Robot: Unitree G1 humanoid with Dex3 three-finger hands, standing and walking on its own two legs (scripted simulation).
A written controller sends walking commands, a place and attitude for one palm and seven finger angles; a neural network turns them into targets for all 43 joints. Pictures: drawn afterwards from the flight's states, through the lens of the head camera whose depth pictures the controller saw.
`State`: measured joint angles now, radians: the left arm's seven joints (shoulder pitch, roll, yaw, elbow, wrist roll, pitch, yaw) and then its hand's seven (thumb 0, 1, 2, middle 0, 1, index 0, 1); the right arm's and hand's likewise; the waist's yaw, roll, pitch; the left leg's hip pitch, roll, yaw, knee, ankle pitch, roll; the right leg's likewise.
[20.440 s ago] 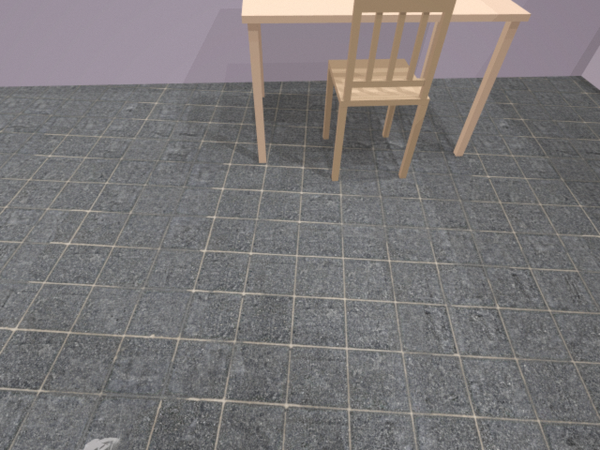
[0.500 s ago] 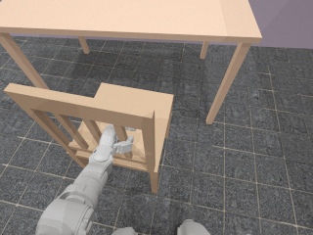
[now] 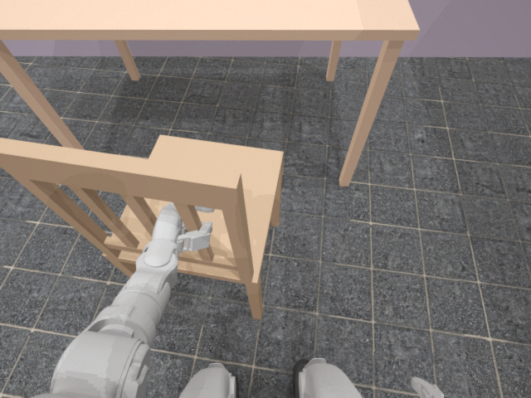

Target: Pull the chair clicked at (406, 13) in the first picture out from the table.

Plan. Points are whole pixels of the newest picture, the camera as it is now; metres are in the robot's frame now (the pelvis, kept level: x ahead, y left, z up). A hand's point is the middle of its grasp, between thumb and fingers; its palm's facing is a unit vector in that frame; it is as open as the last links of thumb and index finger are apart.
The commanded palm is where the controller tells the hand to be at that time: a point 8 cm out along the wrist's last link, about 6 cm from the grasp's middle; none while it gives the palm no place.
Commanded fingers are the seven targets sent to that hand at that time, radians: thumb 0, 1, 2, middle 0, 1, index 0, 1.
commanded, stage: step backward, pulling the chair out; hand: left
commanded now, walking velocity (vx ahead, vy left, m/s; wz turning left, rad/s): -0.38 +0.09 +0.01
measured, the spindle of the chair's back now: (152, 225) +0.41 +0.22 -0.08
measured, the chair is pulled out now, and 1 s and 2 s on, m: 0.38 0.56 0.58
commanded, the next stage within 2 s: stop walking, hand still on the chair in 0.64 s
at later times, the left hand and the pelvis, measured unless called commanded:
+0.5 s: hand (204, 273) +0.30 +0.11 -0.05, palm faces -0.03 -0.98 -0.17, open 5.6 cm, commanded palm +0.31 +0.16 -0.05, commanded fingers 0.00 0.90 0.90 -0.50 -1.45 -0.50 -1.45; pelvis -0.08 -0.01 +0.01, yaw +0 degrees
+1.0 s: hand (199, 347) +0.19 +0.11 -0.05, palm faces -0.07 -0.98 -0.17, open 5.6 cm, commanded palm +0.17 +0.16 -0.03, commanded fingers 0.00 0.90 0.90 -0.50 -1.45 -0.50 -1.45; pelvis -0.13 +0.00 +0.01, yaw -2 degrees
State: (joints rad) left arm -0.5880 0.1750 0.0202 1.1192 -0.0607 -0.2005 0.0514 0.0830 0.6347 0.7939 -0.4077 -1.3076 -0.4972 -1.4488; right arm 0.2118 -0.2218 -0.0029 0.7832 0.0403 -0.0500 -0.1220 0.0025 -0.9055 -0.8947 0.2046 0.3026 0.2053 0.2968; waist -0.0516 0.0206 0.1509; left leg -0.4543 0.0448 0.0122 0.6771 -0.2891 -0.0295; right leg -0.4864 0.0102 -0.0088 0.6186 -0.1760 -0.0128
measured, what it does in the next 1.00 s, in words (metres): walks backwards: right foot, then left foot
